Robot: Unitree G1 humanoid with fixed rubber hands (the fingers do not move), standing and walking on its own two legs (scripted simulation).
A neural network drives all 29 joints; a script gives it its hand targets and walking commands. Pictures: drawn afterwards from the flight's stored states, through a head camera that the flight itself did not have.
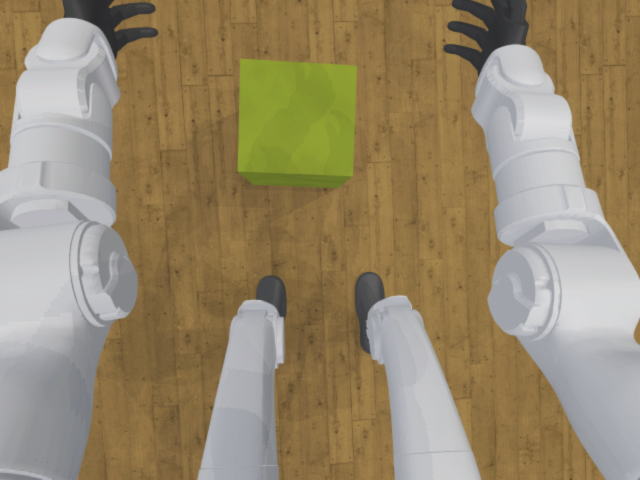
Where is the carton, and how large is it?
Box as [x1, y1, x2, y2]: [238, 59, 356, 187]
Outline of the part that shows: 240,59 238,171 253,184 338,187 352,176 356,66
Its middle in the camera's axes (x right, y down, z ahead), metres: -0.05 -0.23 +0.82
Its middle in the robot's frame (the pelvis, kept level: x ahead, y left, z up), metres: +0.55 +0.03 -0.53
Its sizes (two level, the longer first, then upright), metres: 0.210 0.200 0.250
